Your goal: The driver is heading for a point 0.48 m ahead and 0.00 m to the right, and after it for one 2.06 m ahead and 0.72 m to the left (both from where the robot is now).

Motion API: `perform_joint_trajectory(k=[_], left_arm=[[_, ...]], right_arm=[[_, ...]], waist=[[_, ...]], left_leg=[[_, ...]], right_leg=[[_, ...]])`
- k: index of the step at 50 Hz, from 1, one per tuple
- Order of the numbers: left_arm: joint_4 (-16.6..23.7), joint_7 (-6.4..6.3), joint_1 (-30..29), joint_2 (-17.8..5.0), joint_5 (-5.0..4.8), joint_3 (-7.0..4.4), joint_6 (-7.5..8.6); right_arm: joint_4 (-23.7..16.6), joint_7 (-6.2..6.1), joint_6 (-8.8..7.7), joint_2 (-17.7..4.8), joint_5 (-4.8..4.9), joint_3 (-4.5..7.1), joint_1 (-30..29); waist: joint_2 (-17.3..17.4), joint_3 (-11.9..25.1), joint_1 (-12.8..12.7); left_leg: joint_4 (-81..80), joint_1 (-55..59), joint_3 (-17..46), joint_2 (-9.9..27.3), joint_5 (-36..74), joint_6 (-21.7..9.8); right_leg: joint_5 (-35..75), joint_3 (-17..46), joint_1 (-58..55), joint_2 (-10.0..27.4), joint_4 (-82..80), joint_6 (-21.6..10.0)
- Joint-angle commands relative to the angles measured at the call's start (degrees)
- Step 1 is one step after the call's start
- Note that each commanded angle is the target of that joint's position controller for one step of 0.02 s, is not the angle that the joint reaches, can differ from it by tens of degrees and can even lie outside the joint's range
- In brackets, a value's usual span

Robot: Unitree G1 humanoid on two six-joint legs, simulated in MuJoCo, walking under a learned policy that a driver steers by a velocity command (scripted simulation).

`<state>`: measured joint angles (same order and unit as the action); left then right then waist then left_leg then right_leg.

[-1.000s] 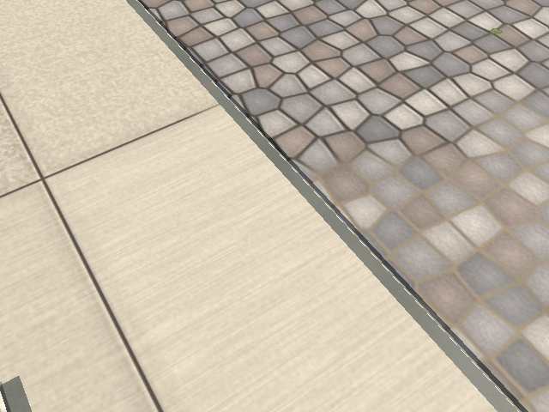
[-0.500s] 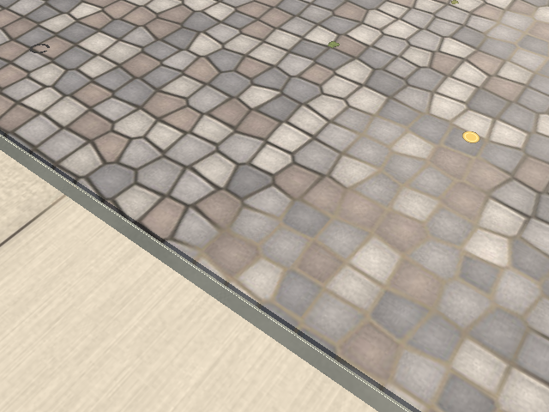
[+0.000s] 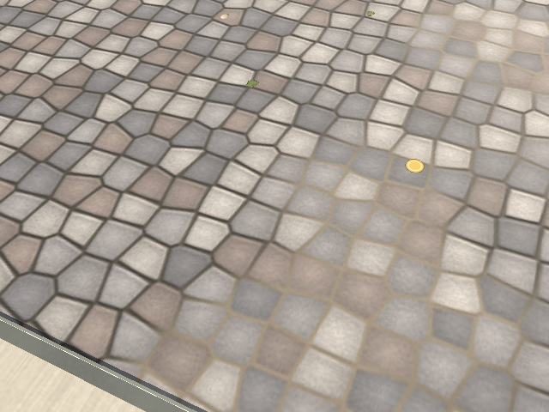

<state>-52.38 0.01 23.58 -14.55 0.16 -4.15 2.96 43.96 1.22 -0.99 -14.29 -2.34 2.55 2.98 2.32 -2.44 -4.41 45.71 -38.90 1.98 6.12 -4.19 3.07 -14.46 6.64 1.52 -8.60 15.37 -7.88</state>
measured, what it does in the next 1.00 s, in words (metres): walks ahead: left foot, then right foot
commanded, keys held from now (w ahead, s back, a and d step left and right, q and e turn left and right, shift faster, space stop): w+e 0.20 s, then w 0.22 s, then q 0.58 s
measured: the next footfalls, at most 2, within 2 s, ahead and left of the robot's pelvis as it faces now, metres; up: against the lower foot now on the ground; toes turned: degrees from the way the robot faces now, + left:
left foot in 0.16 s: +0.29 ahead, +0.13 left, +0.00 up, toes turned -7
right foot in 0.62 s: +0.45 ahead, -0.13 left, +0.00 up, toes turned -11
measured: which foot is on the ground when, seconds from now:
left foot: up 0.00-0.14, down 0.16-0.62, up 0.64-1.00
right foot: down 0.00-0.18, up 0.20-0.60, down 0.62-1.00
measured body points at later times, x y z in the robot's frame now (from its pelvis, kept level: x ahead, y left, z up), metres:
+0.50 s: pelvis +0.27 +0.03 +0.00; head +0.30 +0.03 +0.45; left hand +0.49 +0.23 -0.11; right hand +0.20 -0.23 -0.13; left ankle +0.25 +0.13 -0.74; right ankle +0.35 -0.13 -0.69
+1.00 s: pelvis +0.36 -0.02 -0.01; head +0.38 -0.01 +0.44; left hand +0.46 +0.25 -0.13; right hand +0.48 -0.28 -0.13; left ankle +0.37 +0.09 -0.72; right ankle +0.41 -0.12 -0.74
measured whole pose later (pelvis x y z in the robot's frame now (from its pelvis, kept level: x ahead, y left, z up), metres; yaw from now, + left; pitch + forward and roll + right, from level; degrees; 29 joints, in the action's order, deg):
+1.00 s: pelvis +0.36 -0.02 -0.01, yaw +3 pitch +0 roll -1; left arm -45.7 -1.6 11.3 -14.0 1.9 -2.2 0.4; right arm 43.9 1.8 4.5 -15.0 -1.2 3.7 12.2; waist 0.3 -2.3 -0.2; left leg 46.3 -23.5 -3.3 2.1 -22.2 -0.5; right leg -10.0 -13.0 17.4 4.0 27.5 -2.2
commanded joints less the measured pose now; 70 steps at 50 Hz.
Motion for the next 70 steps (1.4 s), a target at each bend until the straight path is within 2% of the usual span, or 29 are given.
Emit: perform_joint_trajectory(k=[1,4,7,8,9,10,11,12,13,18,21,23,27,30,31,32,33,34,36,37,44,51,52,53,54,55,57,60,70], left_arm=[[2.1,-0.58,4.8,-8.8,0.38,-1.75,0.35],[2.7,-1.19,4.3,-9.9,0.8,-1.98,0.33],[4.4,-0.67,-1.3,-11.9,0.67,-2.38,0.91],[5.2,-0.01,-1.9,-10.4,0.1,-1.97,1.42],[7.2,0.11,1.3,-3.8,-1.11,-0.43,1.67],[8.3,-0.06,5.9,-5.6,-0.87,-0.55,1.22],[6.1,-0.4,4.0,-8.2,0.92,-0.83,0.2],[6.1,0.29,0.0,-7.7,1.45,-0.69,-0.01],[6.4,0.77,-1.4,-6.3,1.47,-0.45,-0.19],[7.7,2.23,-4.2,-4.2,2.23,0.34,-1.67],[10.3,2.85,-11.6,-3.7,2.34,1.09,-1.44],[11.4,3.07,-15.6,-1.9,2.48,2.25,-0.99],[11.4,2.08,-18.5,-1.6,1.71,3.04,0.01],[8.9,0.56,-11.9,-4.4,2.35,2.27,1.2],[7.9,-0.14,-7.7,-7.5,3.31,1.47,1.93],[8.4,-0.74,-2.5,-11.9,4.16,0.59,2.08],[9.1,-0.74,-2.7,-13.5,1.34,-0.47,0.73],[9.8,-0.76,-4.2,-9.7,-0.05,0.17,-0.2],[10.6,-1.56,-11.6,-4.4,0.45,1.85,-0.6],[10.7,-2.07,-13.2,-3.7,0.44,2.01,-0.66],[10.5,-2.34,-14.7,-4.6,1.57,1.17,-0.8],[9.8,-1.41,-13.1,-9.3,1.4,-0.83,-2.93],[9.4,-1.33,-12.3,-9.2,1.38,-1.03,-3.36],[8.8,-1.02,-9.7,-7.6,1.67,-0.97,-4.0],[12.0,-0.82,-8.7,-2.7,1.28,0.25,-4.65],[13.3,-1.48,-15.9,-5.3,1.89,-0.01,-5.56],[12.4,-1.15,-14.2,-5.0,0.47,-0.14,-5.52],[10.4,-0.71,-10.5,-6.8,1.87,-0.94,-4.89],[14.2,-1.32,-14.9,-5.2,0.68,0.19,-5.06]], right_arm=[[-6.7,0.27,-1.25,-4.0,0.34,0.19,-8.9],[-8.2,0.26,-2.08,-5.1,0.79,0.01,-9.4],[-3.9,-1.08,-3.19,-8.7,1.08,1.43,6.8],[-2.6,-1.97,-3.92,-11.1,0.3,2.19,15.4],[-2.9,-2.85,-3.84,-15.8,-1.28,3.06,21.3],[-3.1,-2.42,-2.89,-17.1,-0.7,3.64,17.7],[-4.1,-2.08,-2.45,-10.8,0.03,2.52,12.6],[-4.1,-1.76,-2.54,-6.4,0.5,1.42,9.9],[-3.4,-1.57,-2.74,-5.0,0.22,0.91,9.1],[0.9,-0.5,-5.45,-6.0,1.31,1.02,14.1],[2.3,-0.33,-5.46,-6.4,1.38,1.14,15.7],[3.3,-0.14,-5.08,-5.8,1.9,0.79,16.0],[6.0,-0.13,-4.25,-8.2,2.02,1.28,20.8],[5.9,-0.72,-3.4,-8.8,2.71,1.62,19.2],[5.0,-0.88,-3.48,-7.5,3.09,1.3,19.6],[2.4,-1.23,-3.48,-2.9,3.51,0.2,22.6],[3.4,-2.37,-1.89,-2.4,4.55,0.21,28.2],[4.6,-2.74,-0.38,-6.3,2.92,1.5,26.1],[3.6,-1.99,0.73,-5.0,1.76,1.86,21.1],[3.4,-1.6,1.54,-4.6,1.26,2.0,20.6],[0.1,-0.22,5.02,-3.0,0.82,2.07,16.2],[-4.1,0.89,4.68,-4.1,1.34,1.83,12.2],[-3.6,0.76,4.1,-4.5,1.28,1.98,14.0],[-3.3,0.3,3.31,-7.2,0.84,2.54,15.4],[-5.6,-0.28,2.81,-15.8,0.67,4.28,14.0],[-4.7,-0.95,3.11,-16.9,0.57,5.22,18.1],[-5.1,-1.61,3.49,-12.3,1.23,3.86,11.8],[-7.2,-1.37,3.24,-9.0,2.05,2.93,7.4],[-7.1,-0.94,3.36,-11.9,1.24,4.26,12.6]], waist=[[-6.0,-0.4,-1.4],[-7.1,-0.6,-0.5],[-5.9,6.0,7.5],[-3.0,12.1,11.5],[6.9,20.3,11.2],[16.7,22.9,6.5],[5.3,12.7,5.1],[-0.5,6.0,5.4],[-0.6,3.3,4.5],[3.4,2.2,3.2],[2.7,0.5,4.1],[2.7,-0.5,4.1],[4.3,2.3,5.8],[2.6,4.5,2.4],[-0.8,8.3,1.2],[-11.5,16.7,1.2],[-17.7,24.6,1.2],[-9.8,20.7,1.3],[-8.8,8.9,4.5],[-10.0,6.5,5.7],[-10.4,5.7,6.6],[-9.6,6.3,5.5],[-7.1,6.2,6.2],[1.5,4.5,6.2],[18.6,2.1,4.5],[10.7,0.7,9.4],[5.7,-0.4,4.5],[4.7,4.7,3.2],[4.8,4.9,6.8]], left_leg=[[-5.4,-3.3,-2.1,-3.3,2.0,-0.6],[-11.6,2.1,-1.4,-4.9,0.6,-2.4],[-18.0,26.8,-2.5,-8.4,-2.9,-5.4],[-19.6,40.8,2.9,-2.2,-5.4,-7.4],[-21.2,54.8,21.7,14.3,-13.1,-10.6],[-29.3,55.6,44.9,20.9,-16.1,-16.2],[-30.1,46.5,38.6,18.2,-23.1,-15.8],[-31.2,38.4,28.6,14.5,-20.8,-14.9],[-32.6,33.8,21.6,11.4,-14.9,-13.5],[-35.6,30.3,8.3,8.1,5.0,-14.1],[-38.1,31.2,3.8,7.1,4.6,-14.3],[-36.5,28.8,-0.2,4.3,16.8,-13.5],[-29.0,31.8,-0.3,3.6,32.3,-11.4],[-18.9,32.6,2.0,1.7,28.5,-8.6],[-11.1,28.0,1.1,-1.0,19.0,-7.0],[3.1,17.2,-1.9,-5.0,-11.8,-5.3],[16.6,12.1,-2.7,-10.0,-35.6,-5.4],[21.4,10.2,-0.2,-7.8,-34.0,-5.4],[20.9,8.3,-0.3,-4.8,-26.3,-4.2],[19.8,10.0,-0.5,-4.0,-23.4,-3.3],[11.2,13.7,-3.2,-3.4,-16.0,-2.2],[-8.5,23.9,-7.5,-5.3,-16.6,-5.3],[-14.8,28.1,-7.0,-6.3,-13.4,-6.3],[-25.2,30.1,1.8,-2.1,-11.5,-7.6],[-30.7,32.2,26.8,14.9,0.8,-13.6],[-31.2,27.2,26.7,16.4,6.4,-19.2],[-30.4,24.8,17.0,8.6,1.6,-16.6],[-27.8,28.8,12.6,3.7,10.1,-15.2],[-25.4,31.3,22.0,3.7,6.1,-17.4]], right_leg=[[29.6,12.0,-4.3,15.0,0.2,-5.7],[33.3,14.2,-5.3,16.1,3.0,-4.4],[45.5,12.2,1.1,12.6,17.3,-0.3],[36.3,10.2,8.2,9.1,30.1,0.9],[2.8,4.0,20.5,3.2,47.5,2.3],[-17.5,0.9,31.2,0.1,56.7,2.7],[-11.9,1.3,34.1,5.3,59.9,2.6],[-7.1,0.4,33.1,7.0,57.4,2.9],[-5.2,0.0,31.5,8.3,54.4,3.3],[-2.2,-0.3,31.2,9.1,47.8,4.5],[3.5,-2.0,34.9,10.5,39.4,5.8],[7.3,-6.9,30.2,11.3,29.9,6.8],[11.0,-9.0,21.9,8.1,20.0,7.4],[16.0,-7.9,11.5,7.3,8.8,5.6],[27.3,-4.2,2.0,12.7,8.7,4.5],[54.5,8.4,-12.7,29.7,14.2,0.3],[62.0,15.7,-15.4,37.1,13.8,-7.4],[53.1,11.9,-9.5,33.5,11.2,-7.2],[40.1,3.9,2.3,27.8,5.3,-4.2],[36.3,0.8,6.9,26.3,3.1,-3.4],[16.5,-7.6,14.2,25.4,-0.3,-4.3],[6.6,-9.7,14.0,27.8,5.9,-1.2],[3.9,-11.6,16.2,26.6,9.7,1.6],[-2.8,-15.6,20.1,22.7,19.0,5.8],[-21.5,-19.2,34.4,11.8,33.0,11.1],[-21.8,-9.6,35.4,9.8,42.3,10.8],[-10.9,-5.3,33.7,11.1,44.8,9.9],[-5.7,-6.0,31.3,9.5,47.4,9.7],[-9.6,-4.2,27.2,7.3,31.0,9.7]])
